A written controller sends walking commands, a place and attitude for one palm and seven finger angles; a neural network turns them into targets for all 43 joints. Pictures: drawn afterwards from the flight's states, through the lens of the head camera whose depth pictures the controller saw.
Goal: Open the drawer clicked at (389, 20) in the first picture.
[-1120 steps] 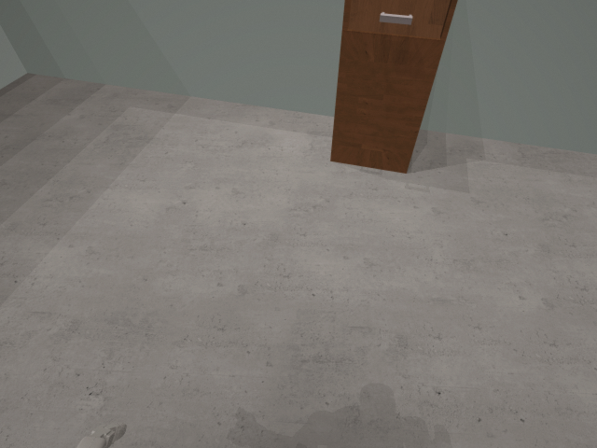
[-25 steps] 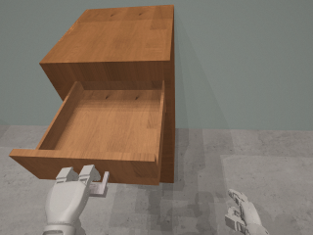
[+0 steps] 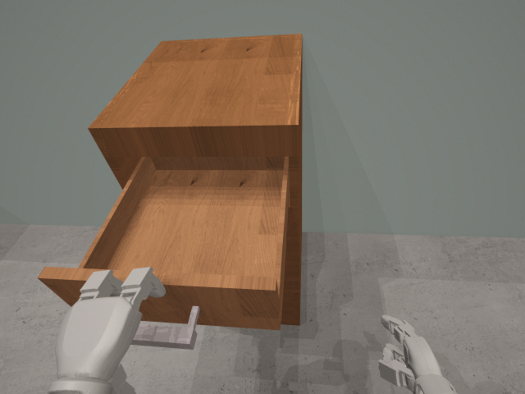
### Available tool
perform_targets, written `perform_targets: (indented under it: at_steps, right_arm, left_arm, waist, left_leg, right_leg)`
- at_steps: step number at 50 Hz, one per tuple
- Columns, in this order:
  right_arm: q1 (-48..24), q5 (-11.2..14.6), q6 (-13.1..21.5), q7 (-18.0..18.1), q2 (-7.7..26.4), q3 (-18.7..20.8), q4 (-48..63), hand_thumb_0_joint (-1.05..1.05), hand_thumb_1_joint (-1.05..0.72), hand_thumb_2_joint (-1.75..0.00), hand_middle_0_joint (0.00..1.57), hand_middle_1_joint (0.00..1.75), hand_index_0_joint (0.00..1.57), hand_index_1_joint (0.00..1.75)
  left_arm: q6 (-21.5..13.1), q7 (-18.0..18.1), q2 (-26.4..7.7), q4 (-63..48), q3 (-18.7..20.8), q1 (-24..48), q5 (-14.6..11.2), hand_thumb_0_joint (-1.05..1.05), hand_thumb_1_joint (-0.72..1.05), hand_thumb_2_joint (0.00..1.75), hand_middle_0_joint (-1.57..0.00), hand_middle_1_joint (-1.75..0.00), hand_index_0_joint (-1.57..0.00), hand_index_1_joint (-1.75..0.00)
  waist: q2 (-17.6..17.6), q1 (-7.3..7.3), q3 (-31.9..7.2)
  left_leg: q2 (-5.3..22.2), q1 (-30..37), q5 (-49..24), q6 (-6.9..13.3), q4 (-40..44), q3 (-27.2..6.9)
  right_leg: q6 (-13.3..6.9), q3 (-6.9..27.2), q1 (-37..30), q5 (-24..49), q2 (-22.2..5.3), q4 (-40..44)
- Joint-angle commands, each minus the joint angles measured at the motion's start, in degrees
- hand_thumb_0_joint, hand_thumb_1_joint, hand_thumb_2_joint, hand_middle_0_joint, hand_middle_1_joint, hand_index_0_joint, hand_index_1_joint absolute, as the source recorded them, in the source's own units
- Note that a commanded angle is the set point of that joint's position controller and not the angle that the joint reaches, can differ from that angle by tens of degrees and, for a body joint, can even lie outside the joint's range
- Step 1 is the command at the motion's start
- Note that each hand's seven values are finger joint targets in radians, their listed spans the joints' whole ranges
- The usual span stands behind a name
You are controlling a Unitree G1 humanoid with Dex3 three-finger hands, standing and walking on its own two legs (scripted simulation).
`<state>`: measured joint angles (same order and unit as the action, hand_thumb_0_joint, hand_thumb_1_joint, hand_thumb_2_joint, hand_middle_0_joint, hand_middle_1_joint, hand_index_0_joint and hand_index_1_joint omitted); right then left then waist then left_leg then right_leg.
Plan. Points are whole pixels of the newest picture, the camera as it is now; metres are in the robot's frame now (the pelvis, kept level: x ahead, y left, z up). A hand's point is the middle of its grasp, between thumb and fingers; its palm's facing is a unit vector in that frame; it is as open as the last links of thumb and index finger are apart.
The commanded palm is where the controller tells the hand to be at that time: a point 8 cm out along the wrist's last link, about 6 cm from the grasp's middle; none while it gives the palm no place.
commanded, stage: lift the hand off the handle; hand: left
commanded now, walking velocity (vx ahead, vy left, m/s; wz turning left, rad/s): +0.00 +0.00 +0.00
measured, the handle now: (159, 322) +0.21 +0.21 +0.01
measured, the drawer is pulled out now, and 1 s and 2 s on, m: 0.28 0.28 0.28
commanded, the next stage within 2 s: draw the hand back to the body in 0.62 s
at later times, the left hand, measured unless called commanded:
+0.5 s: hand (103, 299) +0.18 +0.22 +0.15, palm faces +0.18 -0.14 -0.97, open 13.8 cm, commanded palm +0.12 +0.21 +0.20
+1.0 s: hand (76, 308) +0.16 +0.24 +0.15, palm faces +0.13 -0.12 -0.98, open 13.8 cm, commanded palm +0.12 +0.23 +0.20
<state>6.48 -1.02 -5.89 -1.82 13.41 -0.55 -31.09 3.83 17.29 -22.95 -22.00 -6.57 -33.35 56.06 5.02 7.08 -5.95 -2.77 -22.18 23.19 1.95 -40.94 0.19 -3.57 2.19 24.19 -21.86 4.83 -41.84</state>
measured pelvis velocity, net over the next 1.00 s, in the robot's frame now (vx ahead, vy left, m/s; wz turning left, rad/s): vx -0.02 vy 0.00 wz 0.01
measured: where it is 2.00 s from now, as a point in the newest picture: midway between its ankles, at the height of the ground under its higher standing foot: outside the picture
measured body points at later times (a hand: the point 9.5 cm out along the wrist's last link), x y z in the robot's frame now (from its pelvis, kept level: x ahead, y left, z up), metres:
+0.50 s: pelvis +0.00 +0.01 +0.02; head -0.02 -0.04 +0.46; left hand +0.16 +0.22 +0.20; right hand +0.24 -0.17 -0.06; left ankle -0.02 +0.10 -0.71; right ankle -0.01 -0.08 -0.71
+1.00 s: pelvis -0.02 +0.00 +0.02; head -0.03 -0.04 +0.47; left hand +0.15 +0.24 +0.20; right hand +0.22 -0.18 -0.06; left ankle -0.02 +0.10 -0.71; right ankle -0.01 -0.08 -0.71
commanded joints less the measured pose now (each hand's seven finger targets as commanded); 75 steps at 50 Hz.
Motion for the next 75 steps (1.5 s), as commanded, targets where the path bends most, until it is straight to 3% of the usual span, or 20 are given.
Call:
perform_targets:
  at_steps: [1,13,20,31,36,42,45,49,50,53,56,60,63,66,67,68,69,70,72,75]
  right_arm:
    - [-9.64,0.8,2.97,0.21,4.78,1.01,10.7,0.0,-0.9,-0.9,0.2,0.3,0.2,0.3]
    - [-10.25,2.04,1.04,-0.37,5.26,-0.24,12.62,0.0,-0.9,-0.9,0.2,0.3,0.2,0.3]
    - [-13.36,2.85,0.41,-0.73,5.51,-0.77,13.35,0.0,-0.9,-0.9,0.2,0.3,0.2,0.3]
    - [-12.51,3.76,-0.76,-1.86,5.88,-1.17,13.14,0.0,-0.9,-0.9,0.2,0.3,0.2,0.3]
    - [-11.9,2.88,-0.64,-1.0,6.14,-1.43,13.94,0.0,-0.9,-0.9,0.2,0.3,0.2,0.3]
    - [-12.33,2.41,0.23,0.78,5.75,-0.86,11.24,0.0,-0.9,-0.9,0.2,0.3,0.2,0.3]
    - [-13.77,3.13,0.86,0.9,6.05,-0.64,11.42,0.0,-0.9,-0.9,0.2,0.3,0.2,0.3]
    - [-12.34,2.9,1.02,1.34,6.6,-0.28,11.38,0.0,-0.9,-0.9,0.2,0.3,0.2,0.3]
    - [-13.76,3.3,1.44,1.3,6.76,-0.59,11.84,0.0,-0.9,-0.9,0.2,0.3,0.2,0.3]
    - [-11.73,2.59,1.05,1.52,7.04,-0.69,11.61,0.0,-0.9,-0.9,0.2,0.3,0.2,0.3]
    - [-11.27,2.49,1.37,1.6,6.84,-1.09,12.53,0.0,-0.9,-0.9,0.2,0.3,0.2,0.3]
    - [-11.79,2.99,1.77,1.64,7.23,-0.25,12.44,0.0,-0.9,-0.9,0.2,0.3,0.2,0.3]
    - [-9.68,2.43,1.66,1.97,7.3,0.43,11.78,0.0,-0.9,-0.9,0.2,0.3,0.2,0.3]
    - [-9.87,2.59,1.66,1.87,7.17,0.15,11.82,0.0,-0.9,-0.9,0.2,0.3,0.2,0.3]
    - [-6.13,3.22,6.65,3.24,1.21,0.3,13.11,0.0,-0.9,-0.9,0.2,0.3,0.2,0.3]
    - [-4.65,2.75,9.57,4.24,3.37,0.6,10.73,0.0,-0.9,-0.9,0.2,0.3,0.2,0.3]
    - [-5.4,2.72,10.78,4.62,3.27,0.23,10.72,0.0,-0.9,-0.9,0.2,0.3,0.2,0.3]
    - [-5.69,2.78,11.41,5.44,3.67,0.12,10.35,0.0,-0.9,-0.9,0.2,0.3,0.2,0.3]
    - [-4.0,1.9,14.09,6.42,3.78,-0.2,10.22,0.0,-0.9,-0.9,0.2,0.3,0.2,0.3]
    - [-3.86,1.61,16.52,6.57,3.73,-0.65,8.4,0.0,-0.9,-0.9,0.2,0.3,0.2,0.3]
  left_arm:
    - [1.13,1.67,-7.94,-15.39,8.32,2.93,-0.6,0.0,-0.5,0.3,-0.3,-1.2,-0.3,-1.2]
    - [4.74,-6.09,-8.34,-21.24,5.33,5.28,-1.9,0.0,-0.5,0.3,-0.3,-1.2,-0.3,-1.2]
    - [6.09,-7.12,-10.79,-24.76,8.7,8.9,-2.68,0.0,-0.5,0.3,-0.3,-1.2,-0.3,-1.2]
    - [8.21,-12.99,-9.97,-24.14,7.85,3.9,-6.04,0.0,-0.5,0.3,-0.3,-1.2,-0.3,-1.2]
    - [6.3,-11.7,-12.3,-26.7,9.65,8.16,-4.2,0.0,-0.5,0.3,-0.3,-1.2,-0.3,-1.2]
    - [3.75,-9.98,-15.82,-20.33,14.88,13.34,-4.14,0.0,-0.5,0.3,-0.3,-1.2,-0.3,-1.2]
    - [3.8,-10.91,-14.8,-20.32,14.84,12.39,-6.09,0.0,-0.5,0.3,-0.3,-1.2,-0.3,-1.2]
    - [4.03,-12.86,-14.91,-20.65,13.92,10.23,-7.7,0.0,-0.5,0.3,-0.3,-1.2,-0.3,-1.2]
    - [4.37,-13.04,-14.62,-21.04,14.11,8.76,-8.41,0.0,-0.5,0.3,-0.3,-1.2,-0.3,-1.2]
    - [3.36,-13.37,-16.55,-20.29,15.78,7.29,-7.91,0.0,-0.5,0.3,-0.3,-1.2,-0.3,-1.2]
    - [2.26,-12.04,-17.86,-22.76,18.33,6.27,-7.3,0.0,-0.5,0.3,-0.3,-1.2,-0.3,-1.2]
    - [0.55,-10.56,-17.6,-23.3,20.36,4.25,-8.76,0.0,-0.5,0.3,-0.3,-1.2,-0.3,-1.2]
    - [-0.29,-10.28,-17.58,-21.57,20.73,2.63,-9.47,0.0,-0.5,0.3,-0.3,-1.2,-0.3,-1.2]
    - [-0.04,-10.85,-17.32,-20.97,20.25,3.34,-9.48,0.0,-0.5,0.3,-0.3,-1.2,-0.3,-1.2]
    - [-4.74,-11.46,5.23,-20.32,16.35,6.18,-51.83,0.0,-0.47,0.32,-0.3,-1.18,-0.3,-1.18]
    - [-6.91,-10.96,-1.52,-15.94,20.58,1.67,-53.06,0.0,-0.43,0.33,-0.29,-1.15,-0.29,-1.15]
    - [-7.94,-10.73,-1.67,-17.13,20.65,0.56,-53.4,0.0,-0.4,0.34,-0.29,-1.13,-0.29,-1.13]
    - [-9.26,-10.2,-4.15,-20.84,23.87,0.97,-56.72,0.0,-0.36,0.36,-0.29,-1.11,-0.29,-1.11]
    - [-12.15,-9.15,-6.17,-28.15,24.08,6.8,-57.47,0.0,-0.29,0.39,-0.29,-1.07,-0.29,-1.07]
    - [-12.81,-8.49,-6.6,-28.68,24.89,6.19,-58.01,0.0,-0.18,0.43,-0.28,-1.0,-0.28,-1.0]
  waist:
    - [-5.02,-0.64,-5.9]
    - [-3.68,0.02,-4.28]
    - [-1.25,0.34,-3.4]
    - [-4.23,-0.21,-0.22]
    - [-3.29,0.29,-1.73]
    - [-3.31,-0.23,1.83]
    - [0.33,-0.4,-0.09]
    - [-2.68,-0.52,-0.93]
    - [-0.67,-0.75,-0.27]
    - [-5.1,-0.29,0.67]
    - [-2.72,0.62,-2.38]
    - [-0.15,-0.01,-1.08]
    - [-4.21,-0.08,-1.39]
    - [-3.65,-0.54,-0.71]
    - [-8.52,-6.72,4.88]
    - [-9.95,-5.33,4.27]
    - [-5.44,-4.61,4.59]
    - [-6.51,-3.95,2.29]
    - [-3.04,-3.98,-2.34]
    - [3.07,-3.7,0.66]
  left_leg:
    - [1.65,5.54,-18.49,-0.1,4.94,-1.26]
    - [3.35,8.9,-21.78,-0.25,10.26,-0.82]
    - [4.17,10.21,-21.14,-0.59,12.48,-1.89]
    - [4.23,9.91,-22.23,-0.43,14.77,-0.53]
    - [4.3,10.36,-17.77,-0.27,14.49,-0.29]
    - [2.93,11.38,-13.57,-0.21,14.52,-0.9]
    - [2.57,12.5,-15.22,-0.16,15.08,-1.68]
    - [2.3,12.16,-17.89,-0.1,15.27,-0.89]
    - [2.56,11.86,-17.48,-0.15,15.42,-1.4]
    - [2.45,10.27,-17.45,-0.13,15.48,-0.94]
    - [2.63,10.75,-17.67,-0.3,14.74,-0.82]
    - [2.56,11.28,-17.53,-0.69,14.15,-1.57]
    - [2.09,11.44,-19.02,-0.31,13.07,-0.88]
    - [2.17,10.85,-18.07,-0.33,13.36,-1.1]
    - [4.01,15.27,-14.38,1.07,14.55,-2.51]
    - [5.08,15.2,-13.85,0.83,15.36,-2.99]
    - [4.81,15.46,-13.83,0.45,16.16,-3.06]
    - [4.74,15.53,-15.14,-0.03,16.86,-3.84]
    - [4.52,16.5,-19.14,-0.48,16.91,-3.95]
    - [4.22,14.79,-21.43,-1.29,17.18,-3.86]
  right_leg:
    - [1.19,3.96,-4.59,18.17,-3.63,9.11]
    - [1.9,0.95,-9.55,16.47,-3.66,12.63]
    - [1.16,2.05,-11.8,15.21,-3.19,14.34]
    - [2.28,0.07,-14.72,17.17,-3.77,16.14]
    - [2.09,1.07,-13.61,10.65,-3.88,17.61]
    - [1.46,3.84,-10.71,4.49,-4.05,21.16]
    - [1.23,3.64,-12.5,8.41,-3.8,20.69]
    - [2.15,2.07,-14.2,12.99,-4.33,20.08]
    - [1.82,2.53,-13.96,13.12,-4.0,20.29]
    - [2.3,1.44,-14.32,13.07,-4.38,19.99]
    - [2.04,1.2,-15.32,13.28,-4.9,19.18]
    - [1.46,2.66,-12.6,13.28,-3.99,19.48]
    - [2.1,1.36,-12.52,16.45,-4.57,19.04]
    - [2.13,0.56,-11.68,14.86,-4.77,18.68]
    - [1.8,-3.23,-12.89,13.63,-3.83,18.59]
    - [1.92,-2.94,-12.67,11.53,-3.86,17.98]
    - [1.74,-2.61,-12.71,10.34,-3.82,18.41]
    - [1.86,-3.05,-14.34,10.7,-4.11,18.82]
    - [1.88,-3.07,-17.08,14.04,-5.31,17.99]
    - [1.32,-2.79,-16.71,15.54,-5.3,18.76]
